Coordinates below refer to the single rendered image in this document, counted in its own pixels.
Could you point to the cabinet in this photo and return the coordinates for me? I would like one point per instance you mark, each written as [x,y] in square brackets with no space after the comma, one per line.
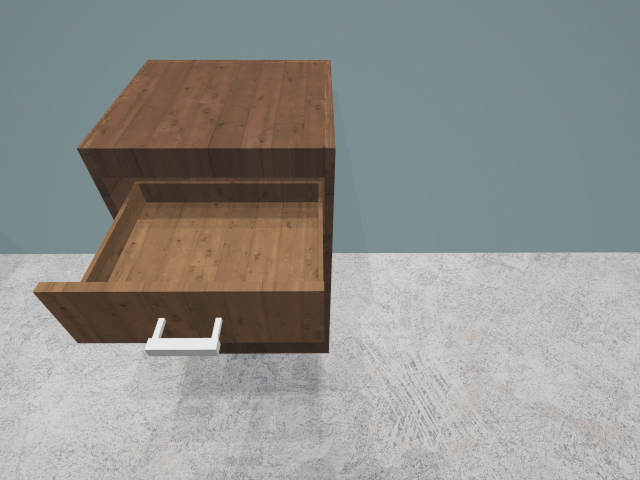
[222,120]

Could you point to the handle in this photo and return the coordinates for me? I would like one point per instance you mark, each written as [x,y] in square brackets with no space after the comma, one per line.
[157,346]

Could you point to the drawer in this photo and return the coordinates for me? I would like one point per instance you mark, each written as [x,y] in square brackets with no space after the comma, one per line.
[249,252]

